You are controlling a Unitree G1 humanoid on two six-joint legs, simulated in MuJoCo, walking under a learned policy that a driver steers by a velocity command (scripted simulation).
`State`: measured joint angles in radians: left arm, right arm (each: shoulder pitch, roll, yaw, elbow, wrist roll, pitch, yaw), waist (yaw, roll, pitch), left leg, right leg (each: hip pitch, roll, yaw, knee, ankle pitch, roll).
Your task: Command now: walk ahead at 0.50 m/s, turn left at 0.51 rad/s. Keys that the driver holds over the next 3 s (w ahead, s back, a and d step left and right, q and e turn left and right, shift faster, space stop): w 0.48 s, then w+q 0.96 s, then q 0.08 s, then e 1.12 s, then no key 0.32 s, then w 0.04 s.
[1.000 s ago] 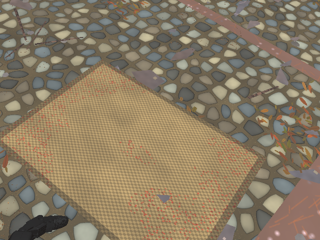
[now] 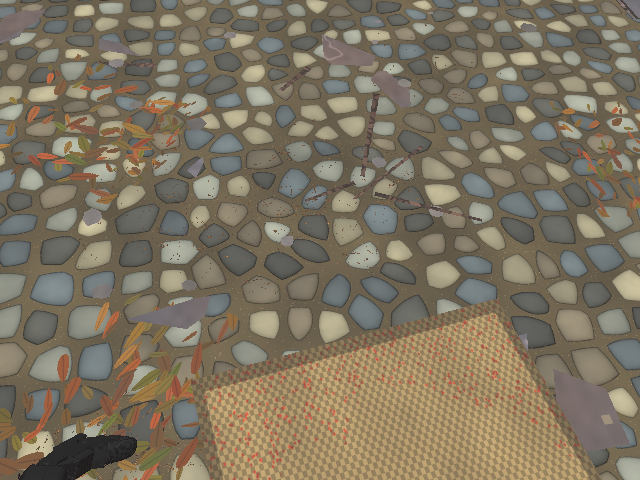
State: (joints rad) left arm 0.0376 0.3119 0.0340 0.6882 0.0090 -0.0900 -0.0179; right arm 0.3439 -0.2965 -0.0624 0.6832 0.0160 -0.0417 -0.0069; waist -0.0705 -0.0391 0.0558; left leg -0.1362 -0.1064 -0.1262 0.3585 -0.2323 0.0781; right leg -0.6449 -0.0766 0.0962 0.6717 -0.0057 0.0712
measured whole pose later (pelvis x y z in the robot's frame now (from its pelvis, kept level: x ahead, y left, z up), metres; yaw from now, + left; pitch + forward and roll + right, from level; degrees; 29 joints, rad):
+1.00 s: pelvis +0.56 +0.04 +0.00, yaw +18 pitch +2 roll +0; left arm 0.07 0.31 0.03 0.69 0.01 -0.09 -0.01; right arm 0.36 -0.29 -0.06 0.74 0.02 -0.05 0.00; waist -0.07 -0.04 0.03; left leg -0.14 -0.12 -0.13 0.33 -0.21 0.08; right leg -0.66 -0.08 0.10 0.67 0.00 0.07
